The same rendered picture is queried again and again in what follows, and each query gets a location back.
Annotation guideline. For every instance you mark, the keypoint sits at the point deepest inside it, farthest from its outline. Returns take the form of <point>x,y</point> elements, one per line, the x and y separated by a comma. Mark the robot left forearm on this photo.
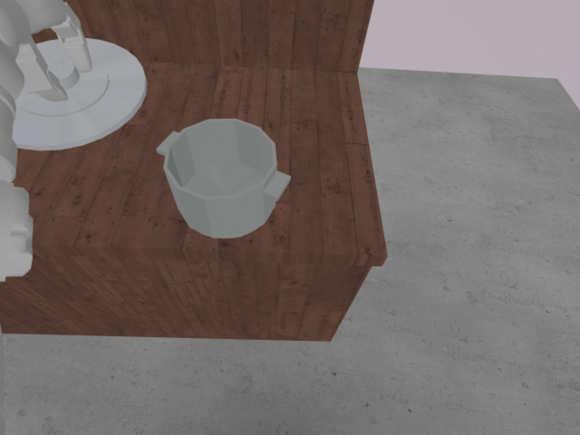
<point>15,32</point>

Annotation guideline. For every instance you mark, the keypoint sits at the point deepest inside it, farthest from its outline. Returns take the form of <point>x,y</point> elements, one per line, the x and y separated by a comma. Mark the knob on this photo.
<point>65,70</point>

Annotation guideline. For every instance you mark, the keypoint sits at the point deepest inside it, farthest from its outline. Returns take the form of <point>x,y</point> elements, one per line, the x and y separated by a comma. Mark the table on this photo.
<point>112,254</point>

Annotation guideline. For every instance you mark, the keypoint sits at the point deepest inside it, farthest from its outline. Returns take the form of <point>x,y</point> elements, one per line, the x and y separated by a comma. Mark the robot left hand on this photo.
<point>59,16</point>

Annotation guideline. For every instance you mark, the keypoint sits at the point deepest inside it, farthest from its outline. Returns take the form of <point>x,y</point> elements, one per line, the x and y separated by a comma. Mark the lid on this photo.
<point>101,101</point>

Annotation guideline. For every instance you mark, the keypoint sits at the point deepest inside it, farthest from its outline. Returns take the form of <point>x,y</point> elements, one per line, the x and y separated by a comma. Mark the pot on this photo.
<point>223,176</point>

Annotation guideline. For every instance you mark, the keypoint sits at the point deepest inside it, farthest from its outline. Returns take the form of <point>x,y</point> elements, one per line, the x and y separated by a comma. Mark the robot left upper arm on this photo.
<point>16,252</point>

